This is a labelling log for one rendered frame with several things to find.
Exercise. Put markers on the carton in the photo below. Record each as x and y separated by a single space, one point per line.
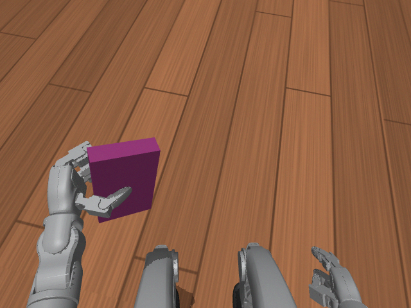
125 164

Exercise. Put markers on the left robot arm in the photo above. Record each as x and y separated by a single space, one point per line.
60 247

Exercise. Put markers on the right robot hand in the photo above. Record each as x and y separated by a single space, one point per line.
338 286

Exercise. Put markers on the left robot hand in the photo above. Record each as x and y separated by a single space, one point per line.
67 188

